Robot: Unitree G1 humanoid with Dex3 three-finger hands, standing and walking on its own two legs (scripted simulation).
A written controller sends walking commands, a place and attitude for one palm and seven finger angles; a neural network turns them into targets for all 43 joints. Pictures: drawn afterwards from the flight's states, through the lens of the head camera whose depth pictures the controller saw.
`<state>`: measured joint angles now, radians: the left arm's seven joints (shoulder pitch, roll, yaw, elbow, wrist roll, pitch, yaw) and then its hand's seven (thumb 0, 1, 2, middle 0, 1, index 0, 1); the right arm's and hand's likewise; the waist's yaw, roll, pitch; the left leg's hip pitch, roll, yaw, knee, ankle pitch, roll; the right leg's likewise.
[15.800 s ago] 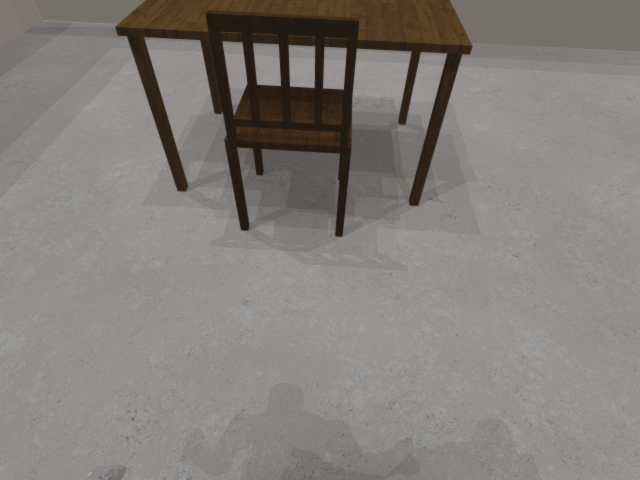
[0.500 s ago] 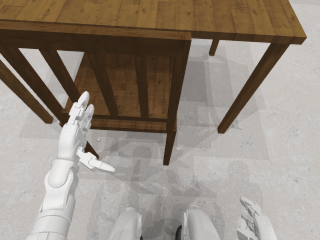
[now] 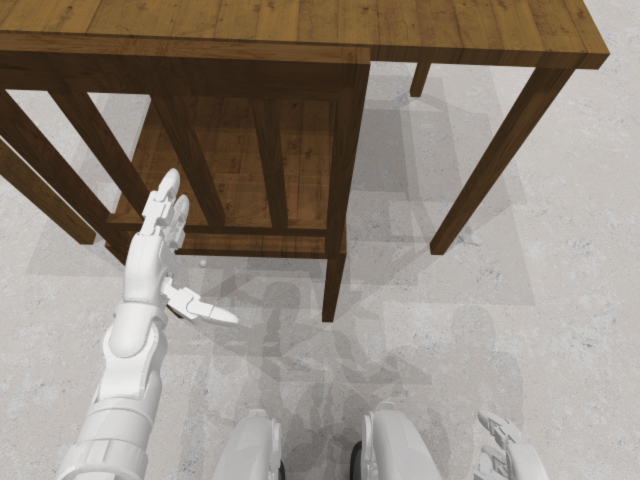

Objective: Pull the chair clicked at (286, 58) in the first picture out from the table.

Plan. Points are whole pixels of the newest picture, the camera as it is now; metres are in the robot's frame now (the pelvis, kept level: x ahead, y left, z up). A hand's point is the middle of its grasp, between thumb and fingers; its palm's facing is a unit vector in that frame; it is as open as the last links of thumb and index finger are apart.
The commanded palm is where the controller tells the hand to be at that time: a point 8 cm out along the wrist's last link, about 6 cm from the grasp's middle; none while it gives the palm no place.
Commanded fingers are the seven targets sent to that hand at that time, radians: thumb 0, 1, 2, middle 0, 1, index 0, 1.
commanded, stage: aim the fingers beside a spindle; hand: left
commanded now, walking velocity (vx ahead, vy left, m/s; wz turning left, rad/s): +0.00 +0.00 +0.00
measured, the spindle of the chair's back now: (196, 169) +0.51 +0.17 +0.02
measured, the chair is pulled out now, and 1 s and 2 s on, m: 0.00 0.00 0.00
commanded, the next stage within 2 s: push the fingers through the gap in 0.36 s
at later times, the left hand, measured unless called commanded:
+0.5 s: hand (201, 269) +0.36 +0.15 +0.02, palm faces -0.03 -1.00 -0.05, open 16.9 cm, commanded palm +0.34 +0.20 +0.02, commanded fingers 0.00 -0.50 0.30 -0.06 -0.08 -0.06 -0.08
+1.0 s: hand (202, 234) +0.41 +0.15 +0.02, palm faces -0.03 -1.00 -0.05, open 16.9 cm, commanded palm +0.39 +0.20 +0.02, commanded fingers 0.00 -0.50 0.30 -0.06 -0.08 -0.06 -0.08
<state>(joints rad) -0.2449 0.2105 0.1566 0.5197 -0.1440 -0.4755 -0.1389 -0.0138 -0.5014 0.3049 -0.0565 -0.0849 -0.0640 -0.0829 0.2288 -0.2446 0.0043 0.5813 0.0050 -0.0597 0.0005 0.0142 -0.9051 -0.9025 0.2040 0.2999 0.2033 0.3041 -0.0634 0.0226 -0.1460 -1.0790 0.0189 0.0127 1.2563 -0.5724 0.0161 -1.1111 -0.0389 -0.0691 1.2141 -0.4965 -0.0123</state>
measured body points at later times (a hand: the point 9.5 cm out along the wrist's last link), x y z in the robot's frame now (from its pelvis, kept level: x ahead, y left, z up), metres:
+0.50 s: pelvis +0.00 -0.01 +0.00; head +0.12 +0.00 +0.44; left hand +0.36 +0.20 +0.02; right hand +0.14 -0.26 -0.11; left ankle +0.01 +0.11 -0.63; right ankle +0.04 -0.12 -0.63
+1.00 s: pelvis -0.01 +0.00 -0.01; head +0.12 +0.01 +0.43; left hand +0.40 +0.21 +0.03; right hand +0.10 -0.26 -0.12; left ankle +0.01 +0.11 -0.63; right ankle +0.04 -0.12 -0.63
